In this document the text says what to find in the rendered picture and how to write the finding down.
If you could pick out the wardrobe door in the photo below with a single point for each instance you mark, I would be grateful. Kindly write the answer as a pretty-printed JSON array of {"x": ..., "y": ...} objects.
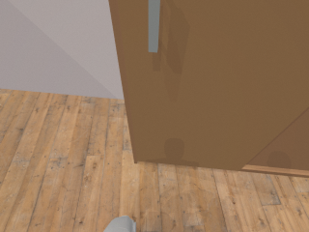
[
  {"x": 228, "y": 76},
  {"x": 289, "y": 149}
]

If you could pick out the handle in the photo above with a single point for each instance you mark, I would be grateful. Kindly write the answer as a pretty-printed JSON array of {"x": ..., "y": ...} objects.
[{"x": 153, "y": 25}]

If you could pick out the left robot thigh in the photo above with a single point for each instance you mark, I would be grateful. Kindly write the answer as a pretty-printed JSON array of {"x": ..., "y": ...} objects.
[{"x": 121, "y": 224}]

